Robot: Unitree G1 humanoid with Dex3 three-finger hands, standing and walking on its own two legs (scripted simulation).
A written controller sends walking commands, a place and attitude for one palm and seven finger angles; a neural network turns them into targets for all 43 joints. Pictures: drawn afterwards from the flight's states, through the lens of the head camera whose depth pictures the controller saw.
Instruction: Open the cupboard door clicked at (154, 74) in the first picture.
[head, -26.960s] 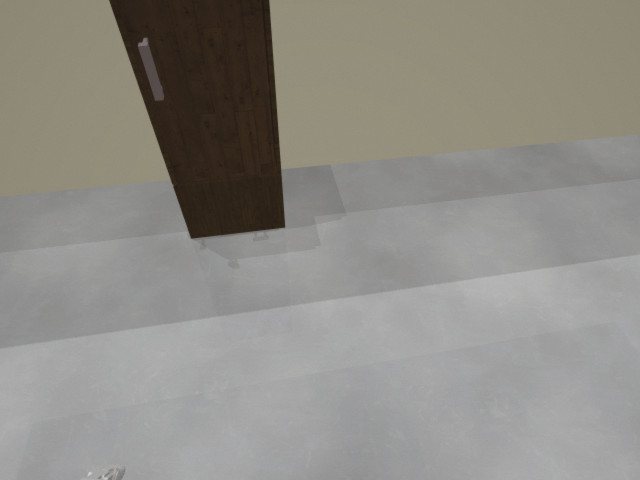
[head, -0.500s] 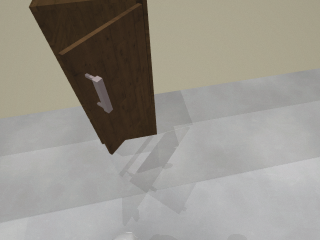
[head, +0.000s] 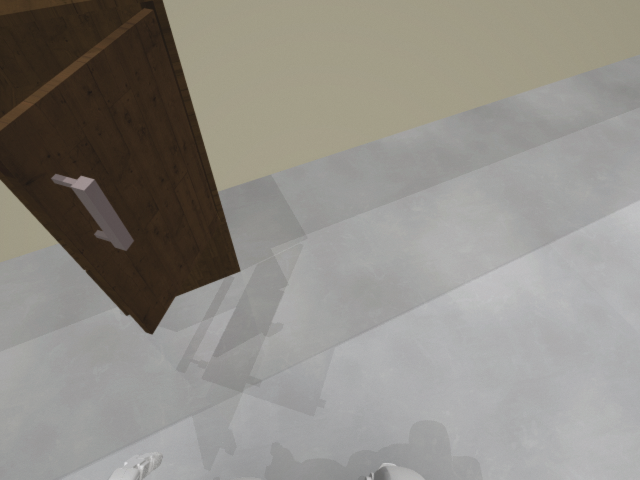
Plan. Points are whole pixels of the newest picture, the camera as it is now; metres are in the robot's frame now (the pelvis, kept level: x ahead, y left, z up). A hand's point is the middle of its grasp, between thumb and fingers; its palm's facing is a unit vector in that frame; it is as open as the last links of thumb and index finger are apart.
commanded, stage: walk to a spot facing it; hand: left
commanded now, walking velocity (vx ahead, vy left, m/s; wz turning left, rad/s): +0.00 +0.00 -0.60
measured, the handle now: (94, 213) +0.46 +0.40 -0.02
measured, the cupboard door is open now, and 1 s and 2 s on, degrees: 46 46 46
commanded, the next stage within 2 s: turn to face it in 1.98 s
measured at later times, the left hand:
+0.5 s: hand (232, 448) +0.17 +0.14 -0.16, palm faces -0.28 -0.94 -0.20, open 7.4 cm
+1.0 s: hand (287, 395) +0.25 +0.08 -0.17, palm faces -0.54 -0.83 -0.17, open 7.4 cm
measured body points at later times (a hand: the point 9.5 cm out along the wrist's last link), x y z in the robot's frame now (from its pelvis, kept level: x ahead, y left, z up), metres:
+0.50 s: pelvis +0.01 -0.02 +0.01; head +0.06 -0.02 +0.45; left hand +0.18 +0.19 -0.14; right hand -0.04 -0.27 -0.13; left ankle +0.03 +0.11 -0.73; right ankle -0.03 -0.14 -0.69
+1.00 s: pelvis +0.11 -0.07 +0.00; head +0.15 -0.07 +0.45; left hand +0.28 +0.12 -0.16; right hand +0.03 -0.32 -0.12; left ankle +0.18 +0.02 -0.73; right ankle +0.00 -0.15 -0.65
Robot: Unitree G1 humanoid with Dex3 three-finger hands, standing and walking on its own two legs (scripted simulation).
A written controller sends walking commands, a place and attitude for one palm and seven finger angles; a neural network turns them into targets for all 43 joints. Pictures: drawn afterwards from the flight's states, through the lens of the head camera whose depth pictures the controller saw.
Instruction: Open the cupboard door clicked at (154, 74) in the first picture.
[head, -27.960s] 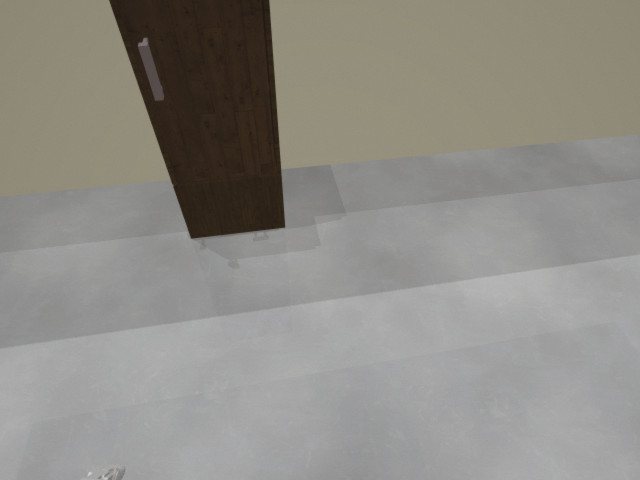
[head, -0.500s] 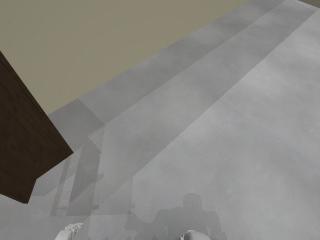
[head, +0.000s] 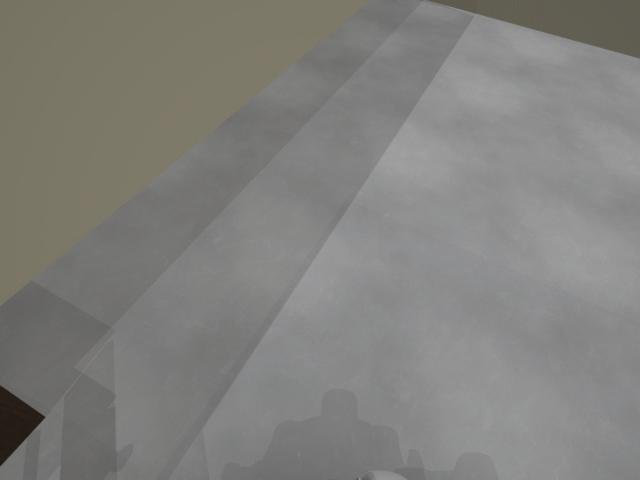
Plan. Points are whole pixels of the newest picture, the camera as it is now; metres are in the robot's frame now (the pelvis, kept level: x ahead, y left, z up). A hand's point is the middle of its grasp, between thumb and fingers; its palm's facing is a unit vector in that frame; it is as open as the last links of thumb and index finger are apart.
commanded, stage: walk to a spot facing it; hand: left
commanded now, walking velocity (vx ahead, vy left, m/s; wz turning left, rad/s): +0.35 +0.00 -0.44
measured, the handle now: out of the picture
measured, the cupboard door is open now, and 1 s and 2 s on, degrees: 46 46 46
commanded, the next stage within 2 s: turn to face it in 0.98 s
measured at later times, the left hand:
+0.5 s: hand (272, 361) +0.31 +0.09 -0.16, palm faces -0.15 -0.97 -0.19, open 7.2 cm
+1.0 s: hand (326, 256) +0.54 +0.01 -0.17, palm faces -0.20 -0.96 -0.20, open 7.4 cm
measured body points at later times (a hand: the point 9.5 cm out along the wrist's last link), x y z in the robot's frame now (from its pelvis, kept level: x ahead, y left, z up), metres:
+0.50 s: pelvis +0.20 -0.08 +0.01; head +0.23 -0.08 +0.45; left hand +0.32 +0.14 -0.14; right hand +0.16 -0.31 -0.14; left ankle +0.26 +0.06 -0.69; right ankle +0.18 -0.16 -0.74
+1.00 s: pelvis +0.42 -0.15 -0.01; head +0.44 -0.17 +0.43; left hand +0.55 +0.06 -0.15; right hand +0.31 -0.37 -0.17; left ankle +0.36 +0.02 -0.71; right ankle +0.45 -0.27 -0.74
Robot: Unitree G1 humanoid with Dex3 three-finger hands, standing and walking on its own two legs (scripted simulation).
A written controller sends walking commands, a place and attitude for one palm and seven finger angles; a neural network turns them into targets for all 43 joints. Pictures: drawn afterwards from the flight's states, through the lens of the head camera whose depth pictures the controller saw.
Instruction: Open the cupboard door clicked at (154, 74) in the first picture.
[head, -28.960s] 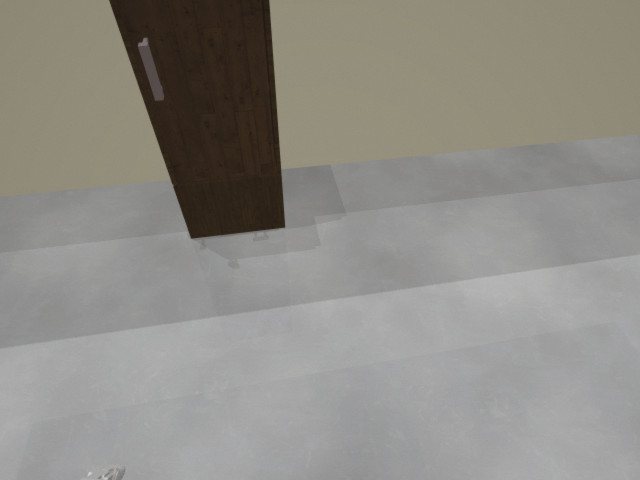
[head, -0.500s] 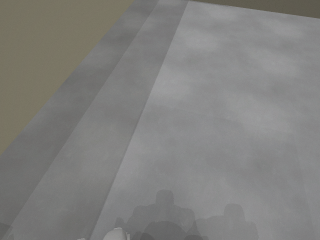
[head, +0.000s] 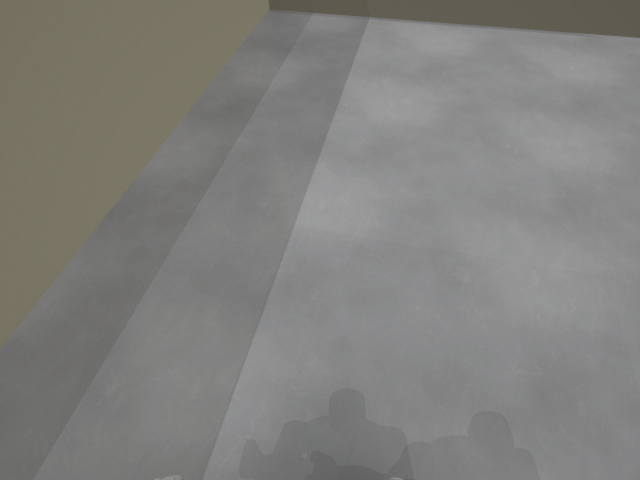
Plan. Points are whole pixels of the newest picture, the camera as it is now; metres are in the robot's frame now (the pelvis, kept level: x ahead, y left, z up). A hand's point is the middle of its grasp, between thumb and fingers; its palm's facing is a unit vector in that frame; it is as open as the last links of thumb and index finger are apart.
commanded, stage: turn to face it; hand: left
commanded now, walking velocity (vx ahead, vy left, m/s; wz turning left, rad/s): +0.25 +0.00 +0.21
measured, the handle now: out of the picture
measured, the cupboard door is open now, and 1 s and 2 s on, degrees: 46 46 46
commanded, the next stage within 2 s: none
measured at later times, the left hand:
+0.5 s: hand (201, 440) +0.20 +0.20 -0.16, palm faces +0.25 -0.95 -0.20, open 7.4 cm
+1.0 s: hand (217, 470) +0.16 +0.17 -0.17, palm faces +0.52 -0.82 -0.25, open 7.4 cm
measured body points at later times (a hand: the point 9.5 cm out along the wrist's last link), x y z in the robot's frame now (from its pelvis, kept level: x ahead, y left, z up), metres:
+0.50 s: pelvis +0.16 -0.01 +0.01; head +0.20 +0.01 +0.46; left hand +0.19 +0.25 -0.14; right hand +0.29 -0.22 -0.13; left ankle +0.20 +0.11 -0.72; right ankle +0.16 -0.15 -0.67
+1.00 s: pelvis +0.23 -0.04 +0.00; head +0.27 +0.01 +0.44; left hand +0.14 +0.21 -0.15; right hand +0.47 -0.21 -0.13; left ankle +0.18 +0.06 -0.72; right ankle +0.23 -0.17 -0.69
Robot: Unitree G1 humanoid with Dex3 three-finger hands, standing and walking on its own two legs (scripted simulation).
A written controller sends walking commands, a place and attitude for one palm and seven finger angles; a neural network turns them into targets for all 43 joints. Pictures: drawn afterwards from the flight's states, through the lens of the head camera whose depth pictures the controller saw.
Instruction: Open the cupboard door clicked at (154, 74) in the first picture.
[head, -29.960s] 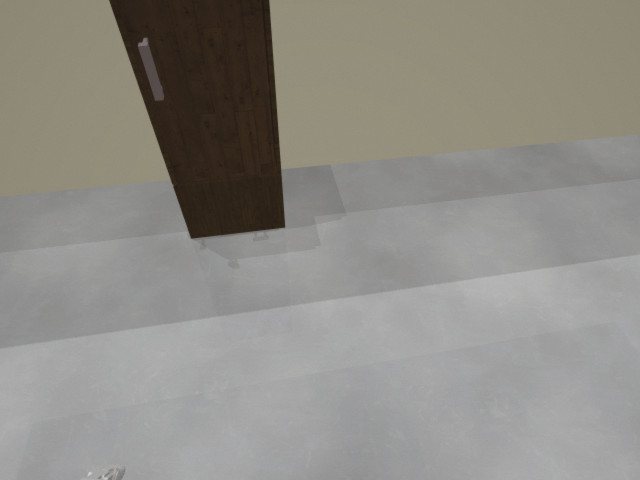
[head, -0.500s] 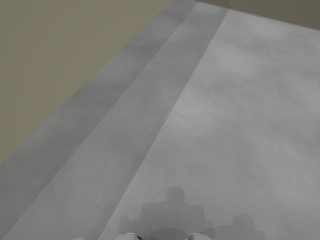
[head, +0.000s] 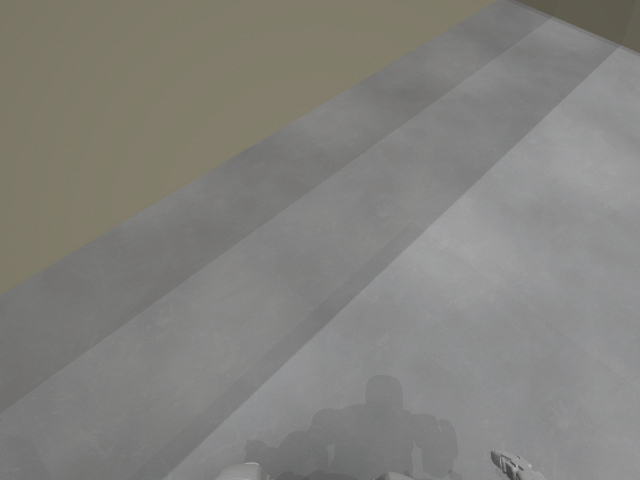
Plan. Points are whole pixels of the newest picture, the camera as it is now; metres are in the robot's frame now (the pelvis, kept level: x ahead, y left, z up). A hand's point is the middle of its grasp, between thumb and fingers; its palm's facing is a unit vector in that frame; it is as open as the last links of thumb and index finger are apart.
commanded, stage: turn to face it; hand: left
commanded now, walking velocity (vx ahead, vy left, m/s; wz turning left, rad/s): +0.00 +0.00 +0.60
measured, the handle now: out of the picture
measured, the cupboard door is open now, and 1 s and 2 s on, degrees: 46 46 46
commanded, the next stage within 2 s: none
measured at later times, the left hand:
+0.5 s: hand out of the picture +0.04 +0.15 -0.14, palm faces +0.32 -0.92 -0.24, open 7.4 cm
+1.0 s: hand out of the picture +0.03 +0.16 -0.13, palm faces +0.57 -0.76 -0.31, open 7.4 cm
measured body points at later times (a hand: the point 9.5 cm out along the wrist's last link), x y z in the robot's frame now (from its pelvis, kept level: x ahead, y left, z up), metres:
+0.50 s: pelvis +0.03 -0.06 +0.02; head +0.09 -0.04 +0.46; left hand +0.02 +0.19 -0.12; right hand +0.21 -0.27 -0.13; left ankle -0.02 +0.06 -0.68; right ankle +0.04 -0.17 -0.72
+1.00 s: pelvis +0.06 -0.09 +0.01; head +0.12 -0.07 +0.45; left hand +0.00 +0.20 -0.11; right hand +0.27 -0.27 -0.15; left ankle -0.03 +0.03 -0.68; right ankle +0.12 -0.19 -0.72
